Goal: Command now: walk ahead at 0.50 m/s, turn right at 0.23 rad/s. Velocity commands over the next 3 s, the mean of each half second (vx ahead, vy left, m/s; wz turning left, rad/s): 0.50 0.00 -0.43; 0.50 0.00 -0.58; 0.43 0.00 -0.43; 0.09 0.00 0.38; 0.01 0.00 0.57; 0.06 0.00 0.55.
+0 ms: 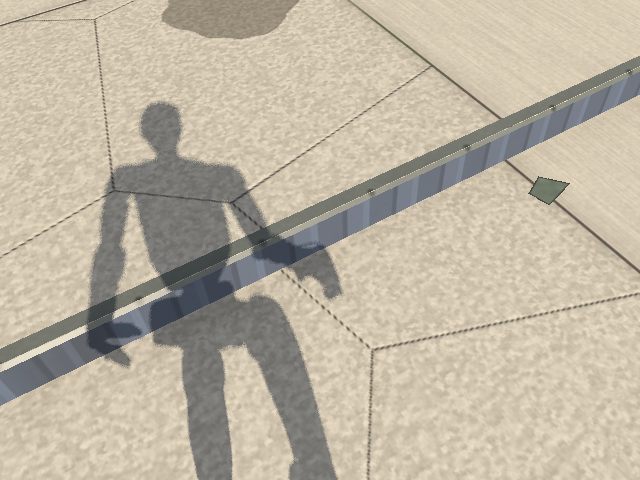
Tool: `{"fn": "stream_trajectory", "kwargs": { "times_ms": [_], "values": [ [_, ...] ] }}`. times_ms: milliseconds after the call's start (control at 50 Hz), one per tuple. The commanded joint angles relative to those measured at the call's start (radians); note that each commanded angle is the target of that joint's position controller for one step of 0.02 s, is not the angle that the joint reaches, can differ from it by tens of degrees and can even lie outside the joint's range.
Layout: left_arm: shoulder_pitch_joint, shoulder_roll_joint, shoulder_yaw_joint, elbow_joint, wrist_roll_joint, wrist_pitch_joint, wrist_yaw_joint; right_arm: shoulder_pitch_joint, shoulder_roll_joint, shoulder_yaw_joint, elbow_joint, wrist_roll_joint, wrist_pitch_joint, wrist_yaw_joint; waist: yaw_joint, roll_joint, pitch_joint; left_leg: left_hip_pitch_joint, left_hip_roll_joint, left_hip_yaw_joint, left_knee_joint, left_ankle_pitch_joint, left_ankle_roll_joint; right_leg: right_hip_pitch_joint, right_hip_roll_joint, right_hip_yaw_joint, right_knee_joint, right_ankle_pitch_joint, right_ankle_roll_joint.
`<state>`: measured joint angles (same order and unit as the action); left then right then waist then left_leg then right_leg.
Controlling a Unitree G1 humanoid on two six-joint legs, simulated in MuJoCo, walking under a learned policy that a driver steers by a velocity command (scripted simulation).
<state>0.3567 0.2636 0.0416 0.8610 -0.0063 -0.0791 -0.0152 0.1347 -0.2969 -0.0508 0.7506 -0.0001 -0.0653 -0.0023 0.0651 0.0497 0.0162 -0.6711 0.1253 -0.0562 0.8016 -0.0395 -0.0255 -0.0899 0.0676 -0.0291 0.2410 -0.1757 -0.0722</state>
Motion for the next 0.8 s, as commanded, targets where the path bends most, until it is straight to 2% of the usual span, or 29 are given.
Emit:
{"fn": "stream_trajectory", "kwargs": {
  "times_ms": [20, 80, 140, 160, 180, 200, 220, 240, 260, 280, 300, 320, 340, 380, 420, 480, 520, 580, 620, 660, 680, 700, 720, 740, 760, 780, 800],
  "values": [
    [0.001, 0.184, 0.043, -0.047, -0.011, -0.005, 0.016, -0.108, -0.033, -0.004, -0.082, 0.004, -0.024, 0.011, -0.001, -0.098, 0.033, 0.031, -0.035, 0.019, -0.17, 0.124, -0.015, -0.027, -0.238, 0.164, -0.1, 0.193, -0.136],
    [0.055, 0.186, 0.046, -0.026, -0.017, 0.011, 0.022, -0.192, -0.037, -0.002, -0.106, 0.012, -0.038, 0.029, 0.023, -0.105, 0.048, 0.055, -0.065, 0.015, -0.265, 0.121, -0.012, 0.022, -0.262, 0.203, -0.05, 0.175, -0.135],
    [0.057, 0.197, 0.055, -0.019, -0.019, 0.025, 0.033, -0.185, -0.073, -0.013, -0.109, 0.015, -0.053, 0.038, -0.007, -0.134, 0.04, 0.127, -0.08, -0.004, -0.332, 0.049, 0.013, 0.071, -0.294, 0.262, 0.02, 0.189, -0.112],
    [0.05, 0.203, 0.06, -0.021, -0.018, 0.029, 0.035, -0.153, -0.088, -0.019, -0.1, 0.014, -0.057, 0.037, -0.028, -0.147, 0.025, 0.184, -0.088, 0.004, -0.341, 0.01, 0.026, 0.074, -0.296, 0.274, 0.056, 0.228, -0.103],
    [0.033, 0.2, 0.059, -0.026, -0.017, 0.033, 0.036, -0.071, -0.109, -0.031, -0.077, 0.013, -0.06, 0.033, -0.077, -0.148, -0.017, 0.31, -0.102, 0.025, -0.374, -0.004, 0.048, 0.056, -0.269, 0.261, 0.138, 0.315, -0.085],
    [0.026, 0.167, 0.047, -0.037, -0.008, 0.033, 0.034, 0.066, -0.156, -0.052, -0.043, 0.004, -0.063, 0.024, -0.139, -0.128, -0.123, 0.536, -0.07, 0.008, -0.355, 0.005, 0.086, -0.017, -0.207, 0.224, 0.312, 0.334, -0.054],
    [0.02, 0.1, 0.024, -0.075, 0.018, 0.032, 0.033, 0.24, -0.226, -0.07, -0.026, -0.011, -0.059, 0.013, -0.2, 0.004, -0.298, 0.832, 0.126, -0.188, -0.313, -0.01, 0.143, -0.206, -0.116, 0.159, 0.628, 0.073, -0.014],
    [0.156, 0.022, 0.005, -0.102, -0.014, 0.013, 0.03, 0.254, -0.267, -0.078, -0.007, -0.013, -0.045, 0.019, -0.121, 0.32, -0.398, 1.079, 0.311, -0.622, -0.438, -0.246, 0.277, -0.554, -0.004, 0.117, 0.916, -0.426, 0.032],
    [0.11, 0.137, 0.03, -0.08, -0.035, 0.01, 0.031, 0.22, -0.152, -0.051, -0.025, -0.004, -0.043, 0.02, -0.151, 0.184, -0.304, 1.004, 0.281, -0.615, -0.492, -0.384, 0.249, -0.649, -0.07, 0.191, 1.025, -0.403, 0.037],
    [0.021, 0.179, 0.046, -0.1, -0.042, 0.012, 0.031, 0.169, -0.103, -0.037, -0.027, 0.001, -0.042, 0.016, -0.155, 0.108, -0.175, 0.881, 0.249, -0.448, -0.506, -0.352, 0.21, -0.68, -0.106, 0.17, 1.034, -0.308, 0.036],
    [-0.013, 0.164, 0.046, -0.105, -0.035, 0.016, 0.034, 0.114, -0.088, -0.03, -0.025, -0.003, -0.042, 0.017, -0.127, 0.041, -0.111, 0.76, 0.208, -0.341, -0.53, -0.241, 0.196, -0.642, -0.145, 0.15, 1.013, -0.23, 0.044],
    [-0.033, 0.151, 0.05, -0.112, -0.024, 0.022, 0.032, 0.076, -0.063, -0.025, -0.018, -0.006, -0.041, 0.018, -0.106, 0.04, -0.059, 0.671, 0.175, -0.257, -0.56, -0.164, 0.193, -0.618, -0.171, 0.149, 0.968, -0.181, 0.049],
    [-0.019, 0.13, 0.051, -0.115, -0.025, 0.033, 0.027, 0.053, -0.06, -0.024, -0.012, -0.014, -0.045, 0.016, -0.079, 0.07, -0.041, 0.604, 0.157, -0.189, -0.59, -0.121, 0.189, -0.566, -0.195, 0.149, 0.944, -0.147, 0.054],
    [-0.029, 0.092, 0.046, -0.131, -0.027, 0.053, 0.022, 0.035, -0.066, -0.031, 0.003, -0.011, -0.054, 0.015, -0.064, 0.065, -0.014, 0.543, 0.15, -0.102, -0.639, -0.049, 0.206, -0.548, -0.209, 0.13, 0.912, -0.122, 0.065],
    [-0.066, 0.081, 0.044, -0.159, -0.02, 0.064, 0.022, 0.036, -0.091, -0.041, 0.02, -0.01, -0.059, 0.011, -0.06, 0.036, 0.01, 0.534, 0.159, -0.038, -0.667, 0.005, 0.219, -0.585, -0.218, 0.131, 0.846, -0.069, 0.076],
    [-0.126, 0.074, 0.039, -0.186, -0.017, 0.06, 0.007, 0.043, -0.12, -0.051, 0.038, -0.01, -0.053, 0.004, -0.074, 0.016, 0.021, 0.559, 0.141, 0.073, -0.679, 0.06, 0.211, -0.589, -0.215, 0.112, 0.687, 0.081, 0.078],
    [-0.192, 0.065, 0.032, -0.207, -0.016, 0.054, -0.008, 0.054, -0.137, -0.055, 0.046, -0.006, -0.046, 0.0, -0.099, 0.005, 0.036, 0.57, 0.131, 0.139, -0.679, 0.077, 0.198, -0.561, -0.203, 0.074, 0.571, 0.165, 0.07],
    [-0.281, 0.067, 0.029, -0.247, -0.016, 0.054, -0.024, 0.096, -0.164, -0.064, 0.067, 0.008, -0.03, -0.003, -0.129, -0.002, 0.061, 0.635, 0.151, 0.188, -0.667, 0.078, 0.18, -0.552, -0.187, 0.031, 0.466, 0.172, 0.051],
    [-0.313, 0.081, 0.033, -0.272, -0.015, 0.058, -0.032, 0.113, -0.182, -0.071, 0.079, 0.021, -0.017, -0.003, -0.128, 0.002, 0.072, 0.7, 0.173, 0.207, -0.632, 0.12, 0.163, -0.555, -0.175, 0.012, 0.425, 0.116, 0.026],
    [-0.291, 0.109, 0.047, -0.284, -0.01, 0.063, -0.036, 0.105, -0.21, -0.08, 0.081, 0.033, -0.003, -0.005, -0.094, 0.022, 0.043, 0.744, 0.179, 0.238, -0.527, 0.366, 0.143, -0.482, -0.128, -0.034, 0.406, 0.016, -0.01],
    [-0.225, 0.134, 0.062, -0.273, -0.009, 0.067, -0.035, 0.096, -0.222, -0.084, 0.079, 0.039, 0.004, -0.006, -0.051, 0.034, -0.004, 0.746, 0.169, 0.26, -0.412, 0.527, 0.13, -0.383, -0.087, -0.067, 0.399, -0.025, -0.034],
    [-0.08, 0.172, 0.089, -0.235, -0.012, 0.069, -0.029, 0.08, -0.216, -0.081, 0.075, 0.044, 0.012, -0.007, 0.035, 0.016, -0.077, 0.697, 0.134, 0.295, -0.214, 0.606, 0.104, -0.188, -0.032, -0.095, 0.341, 0.014, -0.067],
    [0.106, 0.247, 0.127, -0.18, -0.018, 0.078, -0.012, 0.101, -0.176, -0.064, 0.067, 0.023, 0.01, -0.01, 0.11, -0.056, -0.171, 0.492, 0.093, 0.304, 0.073, 0.423, 0.058, 0.119, -0.044, -0.006, 0.325, 0.037, -0.111],
    [0.082, 0.379, 0.146, -0.185, -0.032, 0.074, -0.001, 0.187, -0.026, -0.016, 0.006, -0.029, -0.009, 0.0, -0.01, -0.369, -0.222, 0.026, -0.093, 0.258, 0.447, -0.468, -0.013, 0.428, -0.307, 0.539, 0.237, -0.103, -0.285],
    [0.092, 0.313, 0.119, -0.236, -0.021, 0.05, -0.01, 0.115, -0.078, -0.015, -0.004, 0.003, -0.048, 0.011, 0.043, -0.259, -0.387, -0.09, -0.144, -0.006, 0.586, -0.579, -0.003, 0.487, -0.405, 0.874, 0.053, -0.299, -0.359],
    [0.06, 0.245, 0.097, -0.227, -0.01, 0.029, -0.017, 0.004, -0.149, -0.034, -0.033, 0.046, -0.068, 0.018, 0.064, -0.174, -0.248, -0.181, -0.098, -0.025, 0.588, -0.479, 0.025, 0.409, -0.389, 0.759, 0.018, -0.244, -0.298],
    [0.012, 0.22, 0.088, -0.227, -0.009, 0.019, -0.017, -0.009, -0.136, -0.027, -0.038, 0.04, -0.08, 0.015, 0.026, -0.121, -0.165, -0.159, -0.056, -0.023, 0.508, -0.389, 0.043, 0.278, -0.352, 0.641, 0.028, -0.161, -0.264]
  ]
}}
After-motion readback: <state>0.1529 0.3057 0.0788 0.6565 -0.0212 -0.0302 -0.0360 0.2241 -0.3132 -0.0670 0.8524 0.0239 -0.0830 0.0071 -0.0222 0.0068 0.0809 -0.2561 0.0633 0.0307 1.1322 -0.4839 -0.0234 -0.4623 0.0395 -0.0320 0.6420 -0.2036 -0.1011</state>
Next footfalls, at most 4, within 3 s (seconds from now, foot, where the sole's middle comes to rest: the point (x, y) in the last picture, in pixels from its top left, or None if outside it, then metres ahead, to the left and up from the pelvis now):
0.20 left None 0.30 0.15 -0.79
0.72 right None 0.49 -0.19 -0.79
1.22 left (443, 335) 0.84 -0.17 -0.79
1.62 right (571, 359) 0.79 -0.46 -0.79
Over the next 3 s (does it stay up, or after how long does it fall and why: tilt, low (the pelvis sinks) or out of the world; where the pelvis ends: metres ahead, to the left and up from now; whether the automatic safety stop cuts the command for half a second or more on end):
stays up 0.83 -0.27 -0.01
